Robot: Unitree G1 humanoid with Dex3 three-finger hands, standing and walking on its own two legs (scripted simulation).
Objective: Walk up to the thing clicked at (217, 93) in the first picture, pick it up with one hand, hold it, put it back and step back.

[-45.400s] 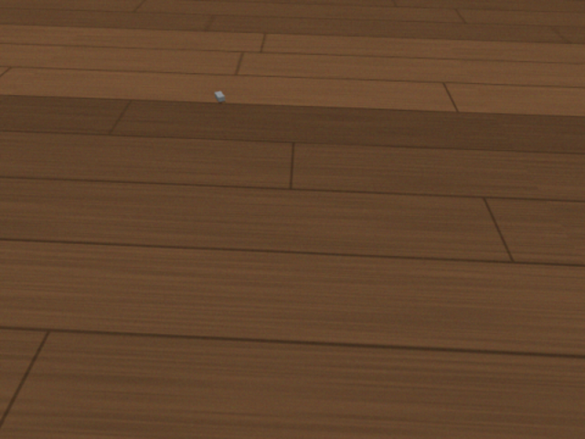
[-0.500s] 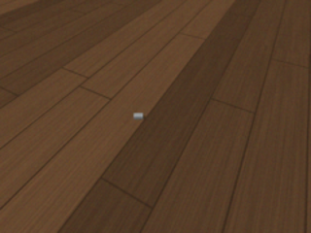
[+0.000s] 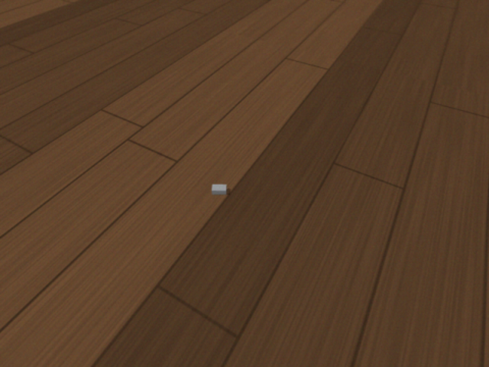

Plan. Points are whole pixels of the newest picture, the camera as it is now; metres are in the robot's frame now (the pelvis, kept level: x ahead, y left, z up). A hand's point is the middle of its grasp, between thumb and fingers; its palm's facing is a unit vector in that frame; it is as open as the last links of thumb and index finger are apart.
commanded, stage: step back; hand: left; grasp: from above
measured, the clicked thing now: (219, 189) +1.10 +0.19 -0.75
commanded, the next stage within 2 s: stand in 0.40 s
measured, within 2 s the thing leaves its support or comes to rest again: neither
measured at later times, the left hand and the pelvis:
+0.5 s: hand out of the picture +0.14 +0.27 -0.14, palm faces -0.02 -0.94 -0.35, open 7.4 cm; pelvis +0.03 +0.02 +0.01, yaw -2 degrees
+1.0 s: hand out of the picture +0.10 +0.26 -0.14, palm faces -0.07 -0.94 -0.33, open 7.4 cm; pelvis +0.02 +0.01 +0.02, yaw -2 degrees
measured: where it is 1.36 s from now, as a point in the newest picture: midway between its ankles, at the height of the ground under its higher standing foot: outside the picture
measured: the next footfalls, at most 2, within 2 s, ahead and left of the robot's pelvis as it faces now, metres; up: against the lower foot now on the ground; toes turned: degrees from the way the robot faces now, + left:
left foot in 0.04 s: +0.10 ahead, +0.14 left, +0.00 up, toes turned +0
